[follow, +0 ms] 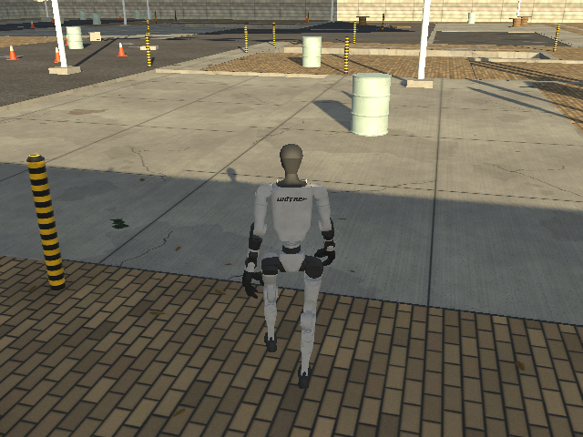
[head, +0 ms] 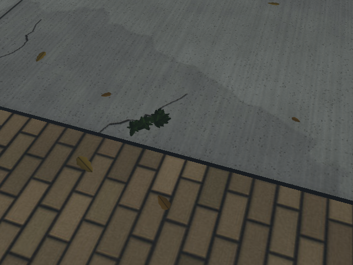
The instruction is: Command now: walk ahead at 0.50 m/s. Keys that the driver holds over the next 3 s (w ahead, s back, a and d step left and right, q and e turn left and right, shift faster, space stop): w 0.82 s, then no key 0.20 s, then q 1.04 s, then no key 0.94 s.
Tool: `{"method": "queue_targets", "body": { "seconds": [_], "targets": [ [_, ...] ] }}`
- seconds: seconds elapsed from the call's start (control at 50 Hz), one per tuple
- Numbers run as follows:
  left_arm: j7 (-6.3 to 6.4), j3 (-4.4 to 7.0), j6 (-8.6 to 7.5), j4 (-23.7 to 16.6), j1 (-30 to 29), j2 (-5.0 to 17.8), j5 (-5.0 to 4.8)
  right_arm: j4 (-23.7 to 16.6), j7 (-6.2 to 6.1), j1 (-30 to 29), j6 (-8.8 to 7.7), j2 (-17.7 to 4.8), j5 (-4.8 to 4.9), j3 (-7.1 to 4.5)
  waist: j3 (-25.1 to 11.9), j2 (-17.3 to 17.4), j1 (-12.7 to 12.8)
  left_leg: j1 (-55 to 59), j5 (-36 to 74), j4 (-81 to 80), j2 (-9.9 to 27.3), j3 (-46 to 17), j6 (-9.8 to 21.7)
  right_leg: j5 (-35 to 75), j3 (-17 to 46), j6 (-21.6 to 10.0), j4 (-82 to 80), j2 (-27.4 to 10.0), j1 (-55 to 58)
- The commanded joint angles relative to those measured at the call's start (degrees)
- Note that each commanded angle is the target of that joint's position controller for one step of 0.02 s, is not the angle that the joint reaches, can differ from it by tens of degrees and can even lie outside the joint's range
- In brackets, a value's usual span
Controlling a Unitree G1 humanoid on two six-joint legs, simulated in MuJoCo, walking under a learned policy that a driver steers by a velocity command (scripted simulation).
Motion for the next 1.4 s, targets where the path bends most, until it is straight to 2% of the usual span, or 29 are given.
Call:
{"method": "queue_targets", "body": {
  "seconds": [0.02,0.06,0.1,0.12,0.14,0.16,0.2,0.24,0.36,0.56,0.62,0.66,0.68,0.7,0.72,0.74,0.76,0.8,0.92,1.02,1.12,1.14,1.16,1.18,1.2,1.22,1.24,1.28,1.4],
  "targets": [
    [0.81,1.52,-0.11,-0.3,3.9,8.4,0.51,-4.9,-0.19,-5.7,-1.26,-4.1,0.06,-0.81,4.2,-5.6,-1.2,-2.1,-3.7,-3.5,-1.4,0.8,1.8,33.5,7.6,-6.9,1.5,-18.4,2.1],
    [1.05,1.76,0.02,-0.3,1.9,9.2,0.62,-3.6,-0.65,-0.7,-1.86,-4.8,0.06,-1.39,1.7,-6.0,-3.9,6.7,-8.1,-6.4,-4.2,2.2,3.7,46.7,6.0,-5.6,8.2,-18.2,2.2],
    [0.84,1.68,0.24,-0.7,0.2,9.3,0.14,2.2,-1.67,16.5,-2.88,-7.4,-0.72,-3.00,-7.2,-4.0,-10.7,28.9,-5.9,-10.9,-5.0,1.4,6.7,47.0,3.1,-3.6,27.7,-14.7,-5.1],
    [0.43,0.78,0.07,-2.9,1.0,6.3,-1.18,3.7,-2.35,26.1,-3.25,-12.8,-2.28,-4.47,-14.9,2.9,-12.8,45.8,-11.3,-11.9,9.4,-15.8,11.0,25.9,0.3,-1.8,46.4,-10.5,-20.6],
    [0.11,0.74,0.24,-2.7,6.5,3.8,-2.15,3.9,-1.76,26.9,-2.64,-15.7,-1.79,-5.24,-19.8,11.5,-10.2,53.9,-11.4,-19.3,21.5,-40.7,18.1,-16.2,1.2,-0.4,63.7,-0.5,-36.5],
    [0.27,2.06,0.59,-3.0,1.0,8.3,-0.61,3.5,-1.37,21.7,-2.08,-12.7,0.35,-4.74,-13.0,2.8,-8.7,47.5,-16.1,-21.5,17.9,-37.4,16.0,-11.7,7.4,-1.4,66.4,-4.4,-41.1],
    [-0.24,2.02,0.25,-4.9,-5.8,6.6,-0.20,2.3,-0.98,13.1,-2.63,-6.5,0.55,-3.06,-2.3,-0.4,-5.2,32.5,-10.1,-25.7,13.2,-23.6,12.0,-2.5,6.9,-1.3,60.7,-8.5,-39.7],
    [-0.86,1.91,1.65,-4.4,-4.6,4.7,1.04,3.8,-1.39,13.4,-3.30,-3.3,0.64,-2.02,-0.9,1.0,-2.3,25.8,-3.8,-27.8,9.1,-16.1,9.3,-0.5,6.4,-0.1,56.3,-10.2,-34.5],
    [-1.81,2.08,3.59,-8.2,-14.9,4.8,1.00,6.9,-1.77,21.5,-4.28,-5.9,0.76,-2.07,2.1,1.1,-2.8,26.3,3.1,-31.3,6.7,-9.8,9.1,8.1,3.5,2.7,47.1,-11.7,-41.6],
    [-1.75,1.10,2.74,-14.3,-32.2,4.7,0.13,10.0,-2.64,30.8,-3.78,-5.9,-0.08,-1.56,4.3,2.0,-7.3,39.5,16.1,-27.9,8.1,-6.5,8.7,12.8,0.1,1.4,25.7,-8.5,-42.9],
    [-1.41,1.58,1.93,-14.2,-29.4,5.6,0.07,10.2,-3.10,28.8,-3.61,-6.9,-0.41,-1.91,3.0,2.4,-4.8,41.7,29.7,-21.7,9.0,-5.2,7.7,6.6,-1.0,-1.3,21.8,-6.1,-36.0],
    [-0.55,2.80,1.08,-9.5,-15.4,7.2,0.36,10.0,-2.97,26.8,-3.33,-7.7,-0.10,-2.11,-4.0,1.4,1.2,38.9,38.9,-6.1,6.7,-2.7,5.9,7.4,-2.7,-3.8,16.6,-2.4,-18.6],
    [0.08,4.00,0.53,-6.7,-5.0,10.4,1.60,8.9,-2.78,26.1,-3.46,-6.7,0.46,-1.70,-10.1,-0.8,4.8,28.3,26.5,7.5,4.5,-1.4,4.8,6.2,4.4,-6.3,16.3,-8.9,-3.1],
    [0.31,5.72,0.58,-6.1,1.9,16.9,2.76,7.1,-2.06,31.1,-3.48,-1.4,2.92,-0.61,-18.8,-12.9,4.0,8.0,-6.0,31.2,-4.9,2.9,1.7,0.2,31.5,-14.0,12.7,-26.9,14.2],
    [-0.40,5.48,1.53,-6.2,-1.8,15.3,0.58,7.7,-2.07,29.7,-3.37,-5.6,1.44,-2.01,-18.7,-9.2,2.6,1.1,-27.0,38.9,-7.4,-4.7,2.6,-0.2,42.9,-15.2,5.9,-28.8,11.5],
    [-0.62,4.73,1.72,-7.2,-8.9,12.8,-0.49,6.1,-1.98,24.7,-3.19,-6.1,0.76,-2.44,-9.0,-6.3,-0.4,-2.4,-22.2,39.3,-3.6,-6.2,3.0,-3.2,33.3,-13.3,4.9,-26.7,2.9],
    [-0.90,3.71,1.38,-7.9,-12.9,8.9,-0.54,5.3,-1.69,21.5,-3.43,-5.3,0.47,-2.25,-3.8,-3.4,-1.5,-1.6,-18.1,36.1,-1.5,-6.1,2.9,-0.7,27.1,-11.6,2.3,-24.2,-5.1],
    [-0.57,2.45,0.66,-6.7,-14.3,5.1,-0.56,5.4,-1.28,21.4,-2.30,-3.2,-0.67,-2.21,0.1,-4.5,-5.0,3.6,-14.9,29.5,1.2,-5.7,2.0,5.4,18.0,-7.6,-0.8,-19.0,-14.4],
    [-0.15,1.89,-0.81,-3.5,-7.8,7.0,-0.18,4.0,-1.18,17.2,-0.14,-1.8,-0.68,-2.03,0.5,-4.8,-6.7,4.1,-8.9,19.1,0.3,-1.7,-1.4,45.1,5.4,-7.2,2.1,-15.7,-15.6],
    [0.33,0.96,0.11,-1.9,-4.3,6.7,-0.24,2.5,-1.87,9.5,-0.19,-1.3,0.41,-0.89,-1.2,-7.4,-3.7,9.1,-1.5,3.4,-2.3,1.1,-1.0,49.5,2.2,-5.1,5.0,-14.0,-11.7],
    [2.04,1.54,1.27,-1.5,-5.7,8.0,0.06,3.1,-2.78,11.0,-0.99,-3.6,-0.08,-1.42,-1.1,-7.1,-4.6,12.9,-7.4,-4.9,-4.4,0.5,2.2,48.7,2.1,-4.8,14.4,-17.4,-5.9],
    [2.41,1.88,1.64,-1.6,-6.4,8.5,-0.31,4.1,-2.85,14.4,-1.55,-4.0,-0.28,-1.81,-2.3,-5.3,-6.4,16.9,-4.2,-10.1,-5.1,0.6,3.1,47.2,1.4,-3.7,20.7,-16.4,-5.9],
    [2.65,2.27,1.77,-1.9,-5.1,9.2,-0.39,4.7,-2.95,17.7,-2.32,-6.7,-0.50,-2.65,-5.1,-1.2,-7.3,23.2,13.7,-12.4,-2.1,-3.5,4.5,38.0,-0.3,-1.5,29.5,-13.6,-8.5],
    [2.95,2.08,1.90,-3.8,-3.0,7.5,-0.67,4.5,-3.00,21.9,-2.74,-11.6,-0.86,-3.95,-10.5,6.4,-6.9,34.3,43.6,-8.7,9.9,-16.0,9.7,10.8,-3.5,0.8,45.8,-8.0,-18.9],
    [2.58,1.69,3.08,-4.3,-0.6,4.2,-1.57,3.9,-2.66,21.9,-1.70,-12.2,0.92,-4.18,-16.3,12.0,-6.4,38.8,52.5,-11.8,19.1,-28.8,20.1,-22.4,-0.9,2.3,58.0,0.4,-28.5],
    [2.39,2.07,4.23,-4.3,-2.4,5.8,0.11,3.1,-2.30,19.4,-0.71,-10.6,2.13,-3.98,-14.3,4.8,-5.1,33.5,35.8,-14.8,17.1,-27.9,19.9,-21.6,4.6,2.7,60.9,-3.4,-29.9],
    [2.23,2.38,4.73,-5.6,-7.1,5.8,0.54,2.0,-2.42,15.5,0.17,-9.4,1.50,-3.94,-7.4,3.1,-5.0,27.0,23.3,-17.7,14.1,-25.6,18.4,-18.3,4.9,3.2,61.7,-3.9,-33.0],
    [2.18,2.91,5.39,-7.3,-11.1,6.7,0.83,0.8,-3.01,11.7,1.43,-7.2,0.75,-3.47,-2.3,0.9,-3.4,19.1,9.9,-21.5,8.7,-21.2,14.3,-11.3,5.9,4.1,56.1,-6.2,-33.2],
    [2.61,3.01,7.40,-9.5,-13.1,6.1,0.28,-0.8,-2.65,12.4,1.97,-9.4,-0.05,-4.48,-6.3,3.1,-3.7,18.5,-4.8,-23.1,4.7,-22.2,11.8,-7.8,6.0,5.9,47.7,-4.9,-32.2]
  ]
}}
Next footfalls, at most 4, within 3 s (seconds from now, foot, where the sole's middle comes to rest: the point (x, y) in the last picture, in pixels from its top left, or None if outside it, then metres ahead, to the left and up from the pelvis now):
0.10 left None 0.23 0.10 -0.78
0.68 right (215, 251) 0.53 -0.07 -0.78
1.16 left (176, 204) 0.71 0.09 -0.78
1.68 right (222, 221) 0.65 -0.10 -0.78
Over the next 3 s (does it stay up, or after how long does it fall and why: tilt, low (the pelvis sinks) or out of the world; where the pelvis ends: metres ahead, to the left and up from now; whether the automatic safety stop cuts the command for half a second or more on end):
stays up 0.58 -0.01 0.01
